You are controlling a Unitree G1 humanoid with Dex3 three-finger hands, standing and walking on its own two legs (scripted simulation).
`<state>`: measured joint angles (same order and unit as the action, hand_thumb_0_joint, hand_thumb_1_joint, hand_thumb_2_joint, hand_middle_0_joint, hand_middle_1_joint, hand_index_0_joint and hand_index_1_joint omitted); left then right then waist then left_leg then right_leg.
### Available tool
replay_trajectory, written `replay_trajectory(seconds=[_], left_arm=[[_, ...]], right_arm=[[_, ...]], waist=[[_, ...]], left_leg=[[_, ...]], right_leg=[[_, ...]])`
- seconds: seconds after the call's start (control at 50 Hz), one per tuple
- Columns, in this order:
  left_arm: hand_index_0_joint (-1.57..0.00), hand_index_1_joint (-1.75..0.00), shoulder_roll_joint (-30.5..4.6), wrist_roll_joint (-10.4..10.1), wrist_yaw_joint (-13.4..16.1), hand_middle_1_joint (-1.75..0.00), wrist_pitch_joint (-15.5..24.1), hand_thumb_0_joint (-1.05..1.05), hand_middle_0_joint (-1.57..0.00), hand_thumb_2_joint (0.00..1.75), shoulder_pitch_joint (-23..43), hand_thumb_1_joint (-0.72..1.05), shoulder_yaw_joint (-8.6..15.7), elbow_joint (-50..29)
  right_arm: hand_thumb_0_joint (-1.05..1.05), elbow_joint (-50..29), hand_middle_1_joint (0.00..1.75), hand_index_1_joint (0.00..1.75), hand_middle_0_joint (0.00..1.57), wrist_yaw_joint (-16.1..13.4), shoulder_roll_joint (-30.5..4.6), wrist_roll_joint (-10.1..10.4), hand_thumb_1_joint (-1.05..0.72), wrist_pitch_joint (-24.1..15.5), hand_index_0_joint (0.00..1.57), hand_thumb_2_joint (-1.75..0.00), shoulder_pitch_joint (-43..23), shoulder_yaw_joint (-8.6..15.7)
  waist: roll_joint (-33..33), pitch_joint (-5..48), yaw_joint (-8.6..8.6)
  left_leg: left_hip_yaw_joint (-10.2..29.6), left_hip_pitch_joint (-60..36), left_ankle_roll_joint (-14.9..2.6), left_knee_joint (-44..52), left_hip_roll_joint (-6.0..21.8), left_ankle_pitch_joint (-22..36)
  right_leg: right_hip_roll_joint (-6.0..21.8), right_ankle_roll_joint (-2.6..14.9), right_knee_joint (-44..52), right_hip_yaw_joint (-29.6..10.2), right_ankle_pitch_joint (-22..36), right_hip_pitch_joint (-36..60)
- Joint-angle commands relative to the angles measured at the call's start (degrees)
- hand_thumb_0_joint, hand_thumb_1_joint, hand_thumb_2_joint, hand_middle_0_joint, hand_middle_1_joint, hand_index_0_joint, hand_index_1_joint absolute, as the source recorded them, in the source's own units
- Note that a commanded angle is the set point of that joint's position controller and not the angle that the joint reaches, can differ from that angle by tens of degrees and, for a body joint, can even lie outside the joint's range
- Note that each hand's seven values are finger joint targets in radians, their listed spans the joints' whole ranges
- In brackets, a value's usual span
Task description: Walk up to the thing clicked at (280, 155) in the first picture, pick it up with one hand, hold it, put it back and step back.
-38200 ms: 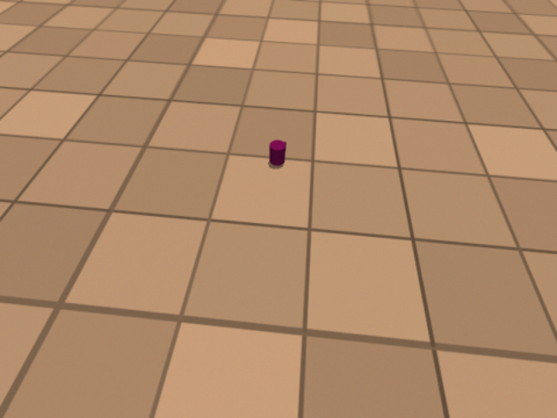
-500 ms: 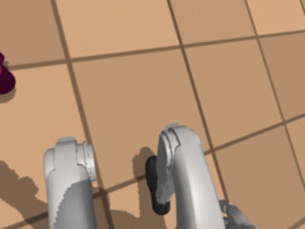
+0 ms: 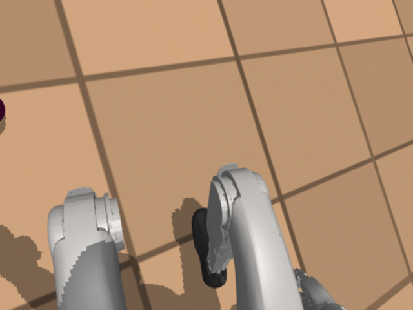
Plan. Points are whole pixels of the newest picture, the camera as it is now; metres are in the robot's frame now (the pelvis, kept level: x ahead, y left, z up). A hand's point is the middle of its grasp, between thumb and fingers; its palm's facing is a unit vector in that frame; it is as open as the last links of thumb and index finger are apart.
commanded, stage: rise first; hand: left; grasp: from above
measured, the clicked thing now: out of the picture +0.51 +0.38 -0.27
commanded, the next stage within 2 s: approach in 1.02 s
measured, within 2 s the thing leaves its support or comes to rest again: neither
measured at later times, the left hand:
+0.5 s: hand out of the picture +0.44 +0.42 -0.16, palm faces -0.46 -0.11 -0.88, open 13.4 cm
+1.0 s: hand out of the picture +0.44 +0.42 -0.15, palm faces -0.46 -0.10 -0.88, open 12.9 cm
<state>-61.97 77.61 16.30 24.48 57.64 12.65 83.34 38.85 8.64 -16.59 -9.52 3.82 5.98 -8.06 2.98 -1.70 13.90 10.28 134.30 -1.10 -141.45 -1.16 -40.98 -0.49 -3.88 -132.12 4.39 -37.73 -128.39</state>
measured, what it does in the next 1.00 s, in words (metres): stands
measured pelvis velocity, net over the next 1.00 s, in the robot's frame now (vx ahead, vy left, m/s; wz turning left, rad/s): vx -0.01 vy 0.00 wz -0.01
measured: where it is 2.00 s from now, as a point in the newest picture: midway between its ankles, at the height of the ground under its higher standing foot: (162, 278)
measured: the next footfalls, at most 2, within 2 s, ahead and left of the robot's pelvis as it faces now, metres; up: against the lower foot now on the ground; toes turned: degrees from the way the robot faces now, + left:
none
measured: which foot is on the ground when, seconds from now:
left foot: down 0.00-1.00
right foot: down 0.00-1.00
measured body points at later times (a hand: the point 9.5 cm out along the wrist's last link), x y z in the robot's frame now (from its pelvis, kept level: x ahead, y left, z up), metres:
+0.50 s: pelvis +0.00 +0.00 +0.00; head +0.25 +0.13 +0.35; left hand +0.46 +0.42 -0.11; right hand +0.07 -0.27 -0.08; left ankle +0.06 +0.12 -0.29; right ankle +0.12 -0.14 -0.29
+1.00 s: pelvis -0.01 +0.00 +0.00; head +0.24 +0.13 +0.35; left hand +0.46 +0.42 -0.10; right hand +0.06 -0.27 -0.08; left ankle +0.06 +0.12 -0.29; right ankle +0.12 -0.14 -0.29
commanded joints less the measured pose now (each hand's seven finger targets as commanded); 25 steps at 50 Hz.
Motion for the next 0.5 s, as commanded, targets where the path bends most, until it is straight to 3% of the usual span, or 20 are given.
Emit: replay_trajectory(seconds=[0.0,0.1,0.16,0.18,0.26,0.3,0.48], left_arm=[[-0.13,-0.99,-18.91,-1.44,2.1,-0.97,0.11,0.0,-0.15,0.99,15.2,-0.51,2.69,-7.88],[-0.16,-0.97,-19.56,-1.06,2.32,-0.94,0.33,0.0,-0.18,0.96,16.69,-0.47,2.16,-8.1],[-0.17,-0.96,-19.32,-0.78,2.48,-0.94,0.13,0.0,-0.19,0.95,15.55,-0.46,2.02,-5.72],[-0.17,-0.96,-20.41,-0.66,2.48,-0.93,0.01,0.0,-0.19,0.96,16.69,-0.48,2.43,-7.93],[-0.18,-0.94,-19.33,-1.0,1.94,-0.91,-0.48,0.0,-0.21,0.95,15.11,-0.46,2.08,-6.85],[-0.2,-0.94,-20.86,-1.17,1.79,-0.91,-0.13,0.0,-0.22,0.93,16.63,-0.44,2.63,-9.59],[-0.22,-0.91,-18.92,-1.23,1.51,-0.89,0.12,0.0,-0.24,0.91,15.62,-0.41,1.8,-9.74]], right_arm=[[0.0,0.06,0.3,0.3,0.2,-0.59,-17.03,-0.53,-0.91,0.24,0.2,-0.91,12.16,5.12],[0.0,-0.21,0.3,0.3,0.2,-0.58,-17.02,-0.28,-0.91,0.13,0.2,-0.91,12.24,4.64],[0.0,-0.48,0.3,0.3,0.2,-0.51,-17.38,-0.35,-0.91,0.02,0.2,-0.91,12.22,4.35],[0.0,-0.45,0.3,0.3,0.2,-0.58,-17.18,-0.11,-0.91,-0.04,0.2,-0.91,12.29,4.33],[0.0,-0.7,0.3,0.3,0.2,-0.48,-17.71,-0.08,-0.91,-0.05,0.2,-0.91,12.35,4.6],[0.0,-1.03,0.3,0.3,0.2,-0.44,-17.44,0.05,-0.91,0.03,0.2,-0.9,12.41,4.36],[0.0,-1.03,0.3,0.3,0.2,-0.29,-17.21,0.28,-0.91,0.07,0.2,-0.9,12.7,4.69]], waist=[[-25.26,38.8,0.24],[-26.28,39.24,0.83],[-25.67,36.56,1.3],[-26.61,38.11,0.48],[-26.89,38.13,1.05],[-27.98,39.82,0.67],[-27.82,39.38,0.78]], left_leg=[[-3.46,-35.31,-0.05,16.86,0.62,15.15],[-3.62,-35.64,-0.09,16.47,0.74,15.38],[-3.16,-34.25,0.11,16.55,0.63,14.85],[-3.27,-35.97,0.01,16.76,0.73,15.49],[-2.79,-36.43,0.28,16.85,0.87,16.05],[-3.02,-36.58,0.16,17.04,0.83,15.83],[-2.97,-36.54,0.09,17.03,0.79,15.99]], right_leg=[[-1.35,5.24,9.74,5.95,11.5,13.73],[-1.58,5.26,10.01,5.9,11.8,13.99],[-1.41,5.45,9.5,6.17,11.33,13.04],[-1.45,5.35,9.79,5.91,11.71,13.42],[-1.3,5.3,9.61,6.18,12.02,13.15],[-1.41,5.29,9.78,6.03,12.11,14.48],[-1.54,5.28,9.91,6.08,12.27,13.69]])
